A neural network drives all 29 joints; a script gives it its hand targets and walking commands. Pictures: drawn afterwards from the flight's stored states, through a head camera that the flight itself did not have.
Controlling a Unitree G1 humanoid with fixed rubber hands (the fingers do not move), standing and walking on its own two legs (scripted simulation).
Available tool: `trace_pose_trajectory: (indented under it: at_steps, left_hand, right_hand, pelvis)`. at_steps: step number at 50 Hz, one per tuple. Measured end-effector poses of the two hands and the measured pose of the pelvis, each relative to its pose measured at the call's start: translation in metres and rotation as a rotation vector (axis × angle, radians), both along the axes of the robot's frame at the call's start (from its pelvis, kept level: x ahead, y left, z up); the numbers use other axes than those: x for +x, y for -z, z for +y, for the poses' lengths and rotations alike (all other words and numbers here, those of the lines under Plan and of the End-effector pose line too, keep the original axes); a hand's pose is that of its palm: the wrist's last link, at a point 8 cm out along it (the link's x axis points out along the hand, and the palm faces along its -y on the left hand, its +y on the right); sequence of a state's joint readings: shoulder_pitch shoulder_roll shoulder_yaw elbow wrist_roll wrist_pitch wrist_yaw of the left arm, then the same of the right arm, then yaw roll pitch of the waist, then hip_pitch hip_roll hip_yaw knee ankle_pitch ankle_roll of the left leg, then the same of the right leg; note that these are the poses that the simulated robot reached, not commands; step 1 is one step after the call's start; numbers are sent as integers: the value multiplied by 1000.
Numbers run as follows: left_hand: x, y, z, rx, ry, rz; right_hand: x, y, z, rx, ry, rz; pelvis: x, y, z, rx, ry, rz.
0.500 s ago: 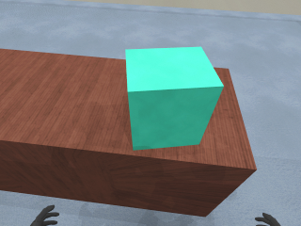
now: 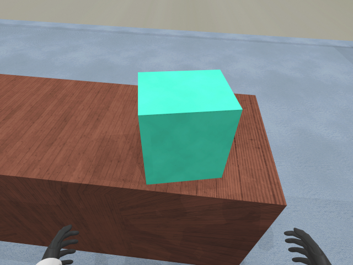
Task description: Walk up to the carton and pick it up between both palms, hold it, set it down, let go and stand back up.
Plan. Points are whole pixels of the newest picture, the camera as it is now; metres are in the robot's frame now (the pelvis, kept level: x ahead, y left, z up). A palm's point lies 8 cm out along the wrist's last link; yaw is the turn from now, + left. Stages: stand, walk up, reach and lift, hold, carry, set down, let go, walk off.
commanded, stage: reach and lift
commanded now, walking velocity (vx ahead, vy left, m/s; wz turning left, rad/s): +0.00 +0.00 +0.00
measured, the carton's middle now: (182, 128) +0.50 +0.00 +0.04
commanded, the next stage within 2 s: none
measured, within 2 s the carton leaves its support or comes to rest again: neither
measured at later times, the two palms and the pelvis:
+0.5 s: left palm (75, 231) +0.22 +0.24 -0.02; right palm (308, 240) +0.21 -0.28 -0.02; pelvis +0.02 +0.00 +0.00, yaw +0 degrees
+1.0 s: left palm (98, 211) +0.26 +0.19 +0.00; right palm (295, 218) +0.25 -0.26 +0.00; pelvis +0.03 +0.00 +0.01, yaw -1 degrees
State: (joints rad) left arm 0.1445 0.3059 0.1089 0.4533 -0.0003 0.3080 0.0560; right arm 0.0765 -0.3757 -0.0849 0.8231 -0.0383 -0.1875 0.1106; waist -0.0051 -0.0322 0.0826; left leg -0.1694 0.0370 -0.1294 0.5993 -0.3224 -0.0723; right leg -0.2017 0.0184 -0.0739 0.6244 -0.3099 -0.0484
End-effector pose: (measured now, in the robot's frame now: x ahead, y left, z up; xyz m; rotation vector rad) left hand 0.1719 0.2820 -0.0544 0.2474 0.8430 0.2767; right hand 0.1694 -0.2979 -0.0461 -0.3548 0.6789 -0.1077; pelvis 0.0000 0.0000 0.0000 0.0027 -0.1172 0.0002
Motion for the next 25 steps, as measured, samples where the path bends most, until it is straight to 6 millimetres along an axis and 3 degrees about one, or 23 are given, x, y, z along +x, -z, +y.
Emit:
trace_pose_trajectory:
  at_steps: [12,25]
  left_hand:
    - [16,-13,-21,-7,24,-113]
    - [52,-33,-43,-17,51,-282]
  right_hand:
    - [17,-13,9,44,-32,-78]
    - [42,-25,19,123,-54,-151]
  pelvis:
    - [0,-1,-3,8,-3,-1]
    - [16,-5,-3,9,-4,37]
